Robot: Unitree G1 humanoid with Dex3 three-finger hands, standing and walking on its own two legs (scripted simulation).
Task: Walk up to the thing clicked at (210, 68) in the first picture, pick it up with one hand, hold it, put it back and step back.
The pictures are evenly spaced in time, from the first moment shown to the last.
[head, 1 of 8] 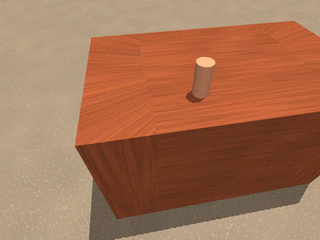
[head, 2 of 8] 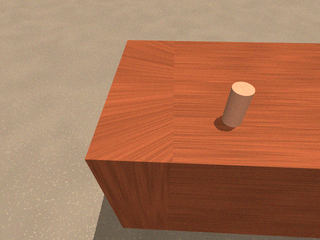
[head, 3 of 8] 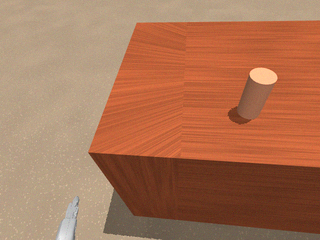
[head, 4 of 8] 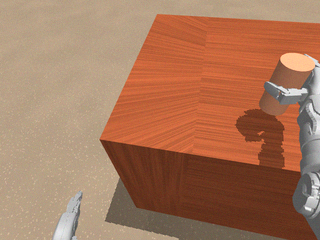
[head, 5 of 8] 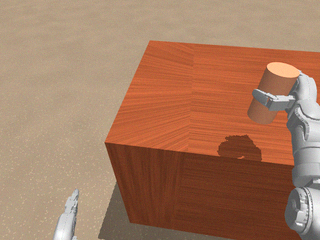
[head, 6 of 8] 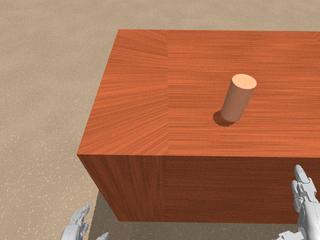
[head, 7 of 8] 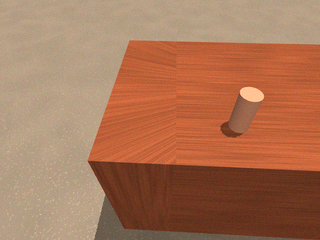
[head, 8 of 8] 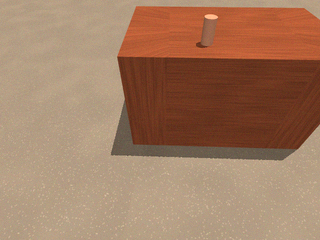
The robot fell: no
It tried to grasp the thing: yes
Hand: right
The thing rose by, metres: 0.21
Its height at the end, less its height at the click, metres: +0.00
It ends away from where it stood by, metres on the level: 0.02
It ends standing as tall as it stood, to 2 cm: yes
